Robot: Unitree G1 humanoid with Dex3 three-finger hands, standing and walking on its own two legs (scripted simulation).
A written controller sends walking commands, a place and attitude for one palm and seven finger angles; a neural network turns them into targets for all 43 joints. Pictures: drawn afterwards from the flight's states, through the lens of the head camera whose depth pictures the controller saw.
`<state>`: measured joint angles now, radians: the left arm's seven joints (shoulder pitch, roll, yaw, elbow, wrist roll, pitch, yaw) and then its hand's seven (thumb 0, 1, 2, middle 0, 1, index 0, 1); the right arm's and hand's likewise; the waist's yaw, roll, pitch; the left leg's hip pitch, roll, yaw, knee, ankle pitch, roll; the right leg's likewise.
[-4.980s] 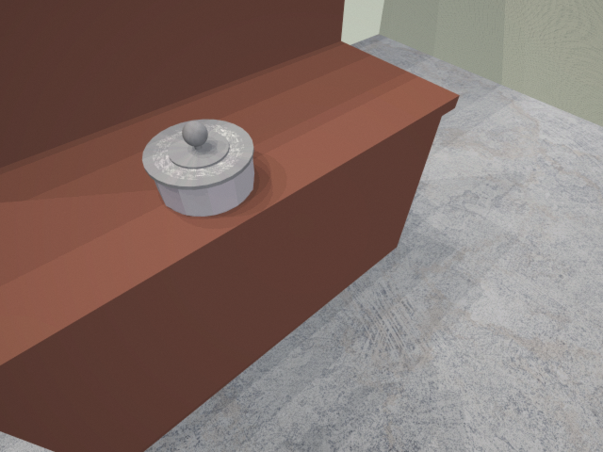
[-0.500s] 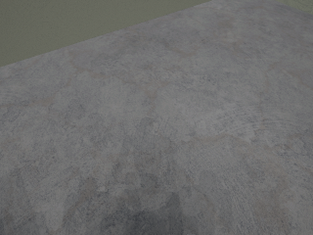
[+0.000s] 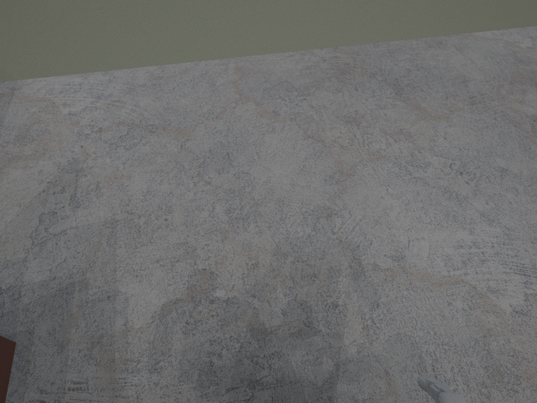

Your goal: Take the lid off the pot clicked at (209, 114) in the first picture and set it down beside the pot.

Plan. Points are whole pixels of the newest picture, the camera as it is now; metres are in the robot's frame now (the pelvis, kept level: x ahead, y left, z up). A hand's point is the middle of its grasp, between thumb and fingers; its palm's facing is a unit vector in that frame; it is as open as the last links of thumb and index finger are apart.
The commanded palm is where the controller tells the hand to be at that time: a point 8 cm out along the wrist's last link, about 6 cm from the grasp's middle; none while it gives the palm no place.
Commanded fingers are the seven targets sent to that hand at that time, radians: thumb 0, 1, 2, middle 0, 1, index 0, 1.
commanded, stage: turn to face it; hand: left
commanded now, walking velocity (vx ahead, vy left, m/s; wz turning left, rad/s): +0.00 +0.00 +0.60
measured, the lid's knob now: out of the picture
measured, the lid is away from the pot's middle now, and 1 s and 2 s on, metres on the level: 0.00 0.00 0.00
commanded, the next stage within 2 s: none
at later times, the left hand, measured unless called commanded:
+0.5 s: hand out of the picture +0.03 +0.19 -0.13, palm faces +0.31 -0.90 -0.31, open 7.4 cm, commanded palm none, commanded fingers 0.00 0.90 0.90 -0.20 -0.30 -0.20 -0.30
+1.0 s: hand out of the picture -0.02 +0.22 -0.14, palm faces +0.57 -0.76 -0.30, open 7.4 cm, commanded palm none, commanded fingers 0.00 0.90 0.90 -0.20 -0.30 -0.20 -0.30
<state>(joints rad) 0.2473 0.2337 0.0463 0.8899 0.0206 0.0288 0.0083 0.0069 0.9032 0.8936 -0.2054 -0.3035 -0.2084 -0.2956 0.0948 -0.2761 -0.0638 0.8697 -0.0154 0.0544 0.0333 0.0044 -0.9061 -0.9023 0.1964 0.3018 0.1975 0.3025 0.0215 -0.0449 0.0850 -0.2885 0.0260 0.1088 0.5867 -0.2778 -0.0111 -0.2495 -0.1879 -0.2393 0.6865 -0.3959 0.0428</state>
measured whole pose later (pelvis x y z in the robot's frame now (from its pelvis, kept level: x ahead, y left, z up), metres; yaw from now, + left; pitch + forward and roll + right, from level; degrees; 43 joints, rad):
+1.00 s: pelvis +0.02 -0.03 +0.01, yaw +35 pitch +1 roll +1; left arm 0.15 0.26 0.07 0.85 0.01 0.05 0.01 0.01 0.91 0.89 -0.20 -0.30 -0.20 -0.29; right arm 0.18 -0.24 -0.06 0.90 -0.02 0.06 0.01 0.00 -0.90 -0.90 0.20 0.30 0.20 0.30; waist -0.01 0.01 0.08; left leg -0.29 -0.03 -0.07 0.55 -0.27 -0.01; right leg -0.38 -0.06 -0.02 0.75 -0.40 0.09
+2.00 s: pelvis +0.07 -0.02 +0.02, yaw +73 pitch +0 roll +3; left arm 0.18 0.20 0.03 0.85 0.02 0.01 0.02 0.01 0.91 0.89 -0.20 -0.30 -0.21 -0.30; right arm 0.18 -0.28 -0.09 0.93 -0.02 0.09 0.03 0.01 -0.91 -0.90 0.20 0.30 0.20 0.30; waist -0.02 0.03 0.09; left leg -0.48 -0.01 0.00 1.11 -0.44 -0.06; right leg -0.22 -0.11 -0.15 0.54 -0.31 -0.01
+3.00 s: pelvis +0.07 -0.01 +0.01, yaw +101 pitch +0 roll +1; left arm 0.27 0.24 0.06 0.97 0.02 0.06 0.01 0.01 0.91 0.89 -0.20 -0.30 -0.21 -0.30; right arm 0.15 -0.20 -0.03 0.95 -0.02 0.04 0.01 0.00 -0.90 -0.90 0.20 0.30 0.20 0.30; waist 0.04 -0.06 0.07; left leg -0.20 -0.02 0.04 0.54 -0.32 0.03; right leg -0.36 -0.11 -0.13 0.80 -0.47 0.03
